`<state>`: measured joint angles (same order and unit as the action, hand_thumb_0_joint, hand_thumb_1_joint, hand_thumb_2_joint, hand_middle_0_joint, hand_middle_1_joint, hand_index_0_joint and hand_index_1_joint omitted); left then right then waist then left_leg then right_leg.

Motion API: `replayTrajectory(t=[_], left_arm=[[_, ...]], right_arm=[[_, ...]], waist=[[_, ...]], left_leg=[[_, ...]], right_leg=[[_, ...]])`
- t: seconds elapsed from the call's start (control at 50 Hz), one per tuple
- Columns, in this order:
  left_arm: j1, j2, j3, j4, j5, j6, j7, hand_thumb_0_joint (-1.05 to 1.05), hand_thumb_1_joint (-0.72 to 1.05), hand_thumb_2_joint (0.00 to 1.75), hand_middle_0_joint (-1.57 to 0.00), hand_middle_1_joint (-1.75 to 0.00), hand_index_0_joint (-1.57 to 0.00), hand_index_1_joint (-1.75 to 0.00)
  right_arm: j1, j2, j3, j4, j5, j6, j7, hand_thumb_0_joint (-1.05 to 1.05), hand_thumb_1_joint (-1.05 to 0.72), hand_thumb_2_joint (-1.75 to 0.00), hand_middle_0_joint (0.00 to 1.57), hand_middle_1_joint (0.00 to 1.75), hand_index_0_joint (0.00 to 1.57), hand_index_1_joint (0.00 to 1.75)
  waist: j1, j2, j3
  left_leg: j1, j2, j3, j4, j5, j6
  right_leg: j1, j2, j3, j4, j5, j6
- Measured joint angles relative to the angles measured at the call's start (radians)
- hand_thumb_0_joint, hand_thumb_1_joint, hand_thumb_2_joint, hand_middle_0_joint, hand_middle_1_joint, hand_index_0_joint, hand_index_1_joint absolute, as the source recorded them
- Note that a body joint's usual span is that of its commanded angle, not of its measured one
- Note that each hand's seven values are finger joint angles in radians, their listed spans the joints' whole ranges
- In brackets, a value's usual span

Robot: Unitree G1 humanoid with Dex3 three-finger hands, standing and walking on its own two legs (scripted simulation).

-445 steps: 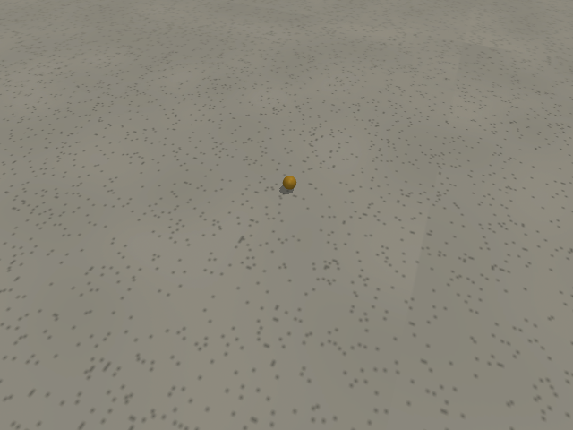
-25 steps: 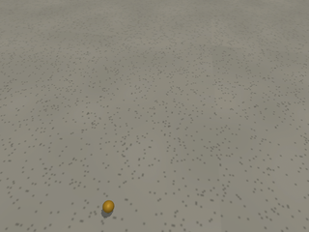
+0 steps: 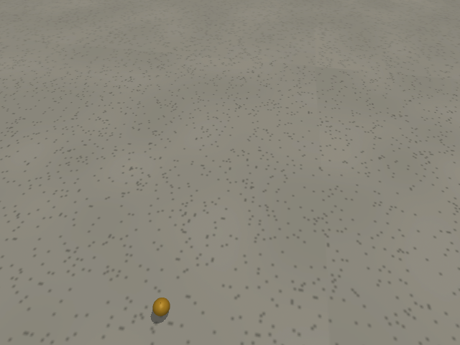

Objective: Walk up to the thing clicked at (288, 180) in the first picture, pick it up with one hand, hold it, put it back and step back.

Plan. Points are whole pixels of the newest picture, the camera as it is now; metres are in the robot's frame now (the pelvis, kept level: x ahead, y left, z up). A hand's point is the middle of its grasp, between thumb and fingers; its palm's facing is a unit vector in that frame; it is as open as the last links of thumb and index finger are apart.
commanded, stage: stand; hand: left
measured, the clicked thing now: (161, 306) +0.43 +0.28 -0.75
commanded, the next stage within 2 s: rise first in 1.32 s
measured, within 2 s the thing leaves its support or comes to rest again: neither
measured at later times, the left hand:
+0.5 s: hand out of the picture +0.08 +0.25 -0.16, palm faces -0.02 -0.94 -0.35, open 7.4 cm
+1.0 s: hand out of the picture +0.08 +0.25 -0.15, palm faces -0.02 -0.94 -0.35, open 7.4 cm
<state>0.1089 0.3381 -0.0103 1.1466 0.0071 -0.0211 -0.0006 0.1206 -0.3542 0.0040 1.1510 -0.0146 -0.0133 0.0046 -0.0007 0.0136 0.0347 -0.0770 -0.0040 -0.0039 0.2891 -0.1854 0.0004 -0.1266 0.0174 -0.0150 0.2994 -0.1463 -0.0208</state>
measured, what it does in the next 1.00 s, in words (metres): stands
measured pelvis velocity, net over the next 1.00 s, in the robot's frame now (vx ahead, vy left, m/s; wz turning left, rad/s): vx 0.01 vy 0.00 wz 0.00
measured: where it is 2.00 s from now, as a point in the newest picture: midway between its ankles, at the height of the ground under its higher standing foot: outside the picture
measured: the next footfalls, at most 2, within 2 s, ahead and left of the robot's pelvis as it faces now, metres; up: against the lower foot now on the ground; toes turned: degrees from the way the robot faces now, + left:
none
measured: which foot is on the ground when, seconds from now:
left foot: down 0.00-1.00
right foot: down 0.00-1.00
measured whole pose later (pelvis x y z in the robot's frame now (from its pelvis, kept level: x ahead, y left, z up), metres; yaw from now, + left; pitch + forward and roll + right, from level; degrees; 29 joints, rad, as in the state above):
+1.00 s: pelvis +0.01 +0.00 +0.00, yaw +0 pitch -2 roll +0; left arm 0.11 0.34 -0.01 1.14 0.01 -0.02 0.00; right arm 0.12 -0.36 0.01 1.13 -0.01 -0.01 0.00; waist 0.00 0.02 0.04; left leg -0.06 0.00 -0.01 0.28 -0.19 0.00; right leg -0.11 0.02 -0.02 0.29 -0.16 -0.02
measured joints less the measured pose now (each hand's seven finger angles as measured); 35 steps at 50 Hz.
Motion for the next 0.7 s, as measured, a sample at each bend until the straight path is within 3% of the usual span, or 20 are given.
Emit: replayTrajectory(t=[0.7], left_arm=[[-0.008, 0.003, 0.004, -0.007, 0.001, 0.002, 0.002, 0.01, 0.90, 0.90, -0.20, -0.30, -0.20, -0.30]], right_arm=[[-0.007, -0.001, 0.005, -0.019, 0.002, 0.001, -0.005, 0.01, -0.91, -0.90, 0.20, 0.30, 0.21, 0.30]], waist=[[0.001, 0.000, 0.007]], left_leg=[[0.019, 0.005, -0.003, -0.008, -0.010, -0.004]], right_leg=[[0.019, 0.005, -0.003, -0.008, -0.011, -0.003]])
